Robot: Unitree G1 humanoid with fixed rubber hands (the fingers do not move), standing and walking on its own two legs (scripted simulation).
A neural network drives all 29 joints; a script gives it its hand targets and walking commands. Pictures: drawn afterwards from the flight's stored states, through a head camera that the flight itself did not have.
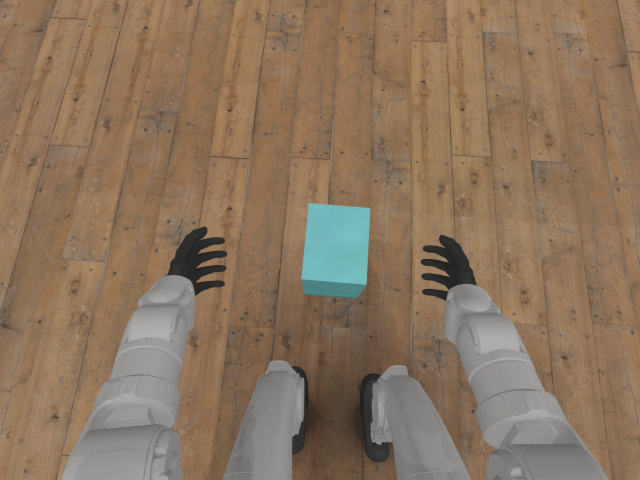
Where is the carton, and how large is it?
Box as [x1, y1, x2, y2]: [301, 203, 369, 298]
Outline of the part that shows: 309,203 301,277 304,293 356,298 366,284 369,208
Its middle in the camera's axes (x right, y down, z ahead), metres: +0.04 +0.04 +0.99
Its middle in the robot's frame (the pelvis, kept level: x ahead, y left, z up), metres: +0.51 -0.01 -0.57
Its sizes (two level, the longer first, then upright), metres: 0.183 0.146 0.229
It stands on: the floor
